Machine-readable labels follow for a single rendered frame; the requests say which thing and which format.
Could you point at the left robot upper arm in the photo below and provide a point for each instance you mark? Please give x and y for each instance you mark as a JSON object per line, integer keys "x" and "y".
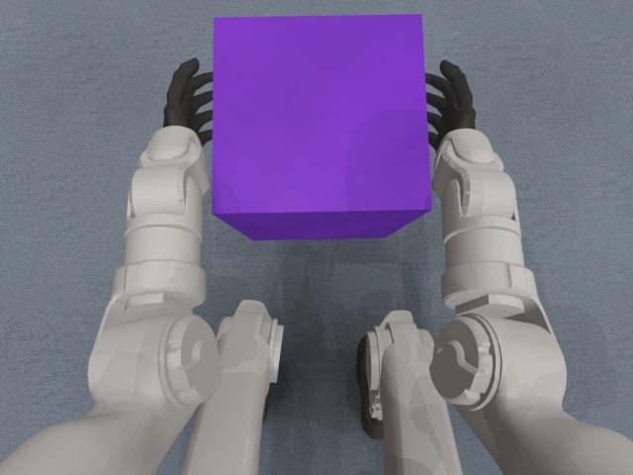
{"x": 147, "y": 377}

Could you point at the right robot upper arm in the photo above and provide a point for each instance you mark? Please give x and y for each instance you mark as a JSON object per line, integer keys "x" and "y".
{"x": 507, "y": 380}

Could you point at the robot left foot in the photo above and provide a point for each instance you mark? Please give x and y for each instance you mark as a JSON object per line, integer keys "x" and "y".
{"x": 266, "y": 405}

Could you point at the robot left forearm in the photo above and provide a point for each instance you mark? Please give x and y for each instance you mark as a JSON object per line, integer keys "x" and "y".
{"x": 161, "y": 271}

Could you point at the left robot hand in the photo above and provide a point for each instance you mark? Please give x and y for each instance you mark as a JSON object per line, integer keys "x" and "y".
{"x": 182, "y": 106}

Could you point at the carton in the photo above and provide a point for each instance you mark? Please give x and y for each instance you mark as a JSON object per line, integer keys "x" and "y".
{"x": 319, "y": 125}

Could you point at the left robot thigh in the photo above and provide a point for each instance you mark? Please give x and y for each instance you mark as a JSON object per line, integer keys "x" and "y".
{"x": 225, "y": 438}

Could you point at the robot right forearm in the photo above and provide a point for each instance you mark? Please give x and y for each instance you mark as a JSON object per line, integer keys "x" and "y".
{"x": 485, "y": 271}

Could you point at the right robot hand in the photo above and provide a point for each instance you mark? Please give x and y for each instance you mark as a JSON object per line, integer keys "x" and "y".
{"x": 456, "y": 108}

